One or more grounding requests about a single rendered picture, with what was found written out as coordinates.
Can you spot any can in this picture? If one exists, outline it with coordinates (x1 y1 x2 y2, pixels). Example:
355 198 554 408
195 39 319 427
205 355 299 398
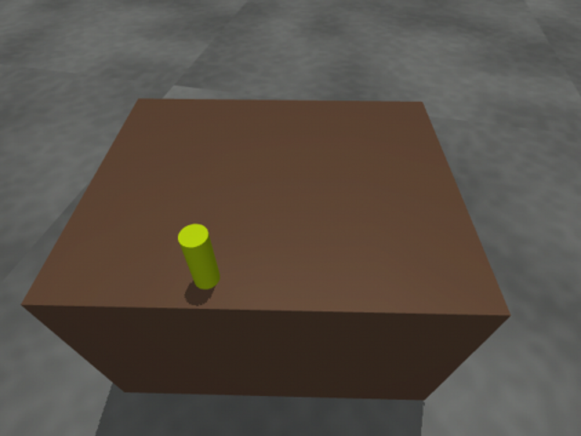
178 224 220 290

